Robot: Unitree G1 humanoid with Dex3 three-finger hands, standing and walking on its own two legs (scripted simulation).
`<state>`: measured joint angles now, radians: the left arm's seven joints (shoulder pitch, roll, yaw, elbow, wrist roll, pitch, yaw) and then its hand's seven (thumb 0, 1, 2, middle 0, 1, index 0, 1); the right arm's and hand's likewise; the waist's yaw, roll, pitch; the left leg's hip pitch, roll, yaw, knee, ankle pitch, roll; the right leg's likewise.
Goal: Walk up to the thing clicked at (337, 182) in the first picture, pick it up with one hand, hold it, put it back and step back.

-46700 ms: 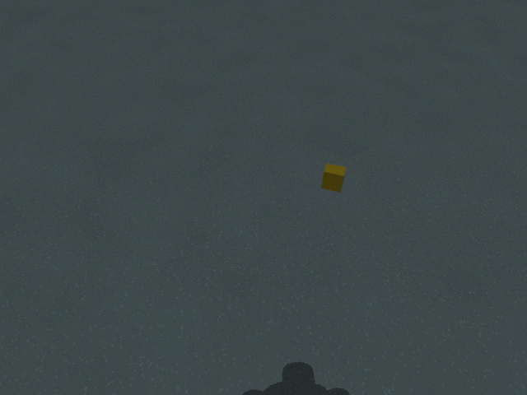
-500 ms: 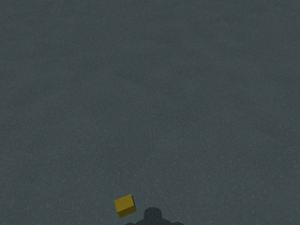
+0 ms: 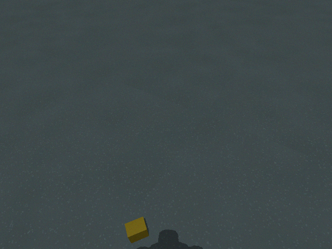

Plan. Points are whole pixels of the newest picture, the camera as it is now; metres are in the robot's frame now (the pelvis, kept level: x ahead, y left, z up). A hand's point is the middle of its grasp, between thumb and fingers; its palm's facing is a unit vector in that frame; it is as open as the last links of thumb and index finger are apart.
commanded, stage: stand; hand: left
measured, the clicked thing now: (137, 230) +0.39 +0.20 -0.72
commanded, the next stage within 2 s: step back in 0.28 s
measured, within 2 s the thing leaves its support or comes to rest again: neither
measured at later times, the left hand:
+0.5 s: hand out of the picture +0.08 +0.29 -0.17, palm faces +0.00 -0.93 -0.38, open 7.4 cm
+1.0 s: hand out of the picture -0.01 +0.32 -0.18, palm faces -0.08 -0.92 -0.39, open 7.4 cm
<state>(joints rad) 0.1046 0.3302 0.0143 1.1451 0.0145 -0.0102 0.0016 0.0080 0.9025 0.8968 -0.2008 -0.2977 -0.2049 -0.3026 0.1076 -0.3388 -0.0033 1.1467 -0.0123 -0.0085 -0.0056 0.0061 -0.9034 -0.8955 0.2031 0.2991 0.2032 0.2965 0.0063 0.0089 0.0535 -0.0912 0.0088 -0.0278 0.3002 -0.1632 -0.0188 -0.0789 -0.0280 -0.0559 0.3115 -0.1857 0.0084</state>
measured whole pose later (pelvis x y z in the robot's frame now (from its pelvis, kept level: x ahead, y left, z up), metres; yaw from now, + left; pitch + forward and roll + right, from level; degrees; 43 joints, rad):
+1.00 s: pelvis -0.13 +0.06 -0.03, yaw -4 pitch -2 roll +0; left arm 0.13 0.38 0.08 0.89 0.02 0.05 0.00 0.01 0.90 0.90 -0.20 -0.30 -0.20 -0.30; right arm 0.11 -0.36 -0.03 0.85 -0.01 0.03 -0.01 0.01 -0.90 -0.90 0.21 0.30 0.21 0.30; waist -0.01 0.00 0.20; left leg -0.39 0.01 0.06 0.68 -0.25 0.04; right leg -0.24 0.02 0.05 0.68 -0.39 -0.01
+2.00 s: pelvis -0.43 +0.04 -0.03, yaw -1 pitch -2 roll +1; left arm 0.19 0.37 0.08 0.78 0.04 0.05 0.01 0.01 0.90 0.90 -0.20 -0.30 -0.21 -0.30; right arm 0.22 -0.41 -0.05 0.87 -0.01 0.04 -0.03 0.01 -0.90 -0.90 0.20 0.30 0.20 0.30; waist 0.02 0.00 0.16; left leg -0.36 -0.07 -0.06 0.85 -0.48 -0.01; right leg -0.34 -0.04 0.00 0.68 -0.30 0.00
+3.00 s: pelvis -0.66 -0.01 -0.02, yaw +1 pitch -3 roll +0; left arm 0.25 0.37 0.08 0.98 0.04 -0.03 -0.01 0.01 0.90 0.90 -0.20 -0.30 -0.21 -0.30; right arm 0.21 -0.36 -0.05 0.98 -0.03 0.02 0.01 0.01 -0.90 -0.90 0.21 0.30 0.21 0.30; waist 0.04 0.02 0.04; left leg -0.35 -0.03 -0.10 0.80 -0.45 0.01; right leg -0.23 0.00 -0.05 0.59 -0.31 -0.04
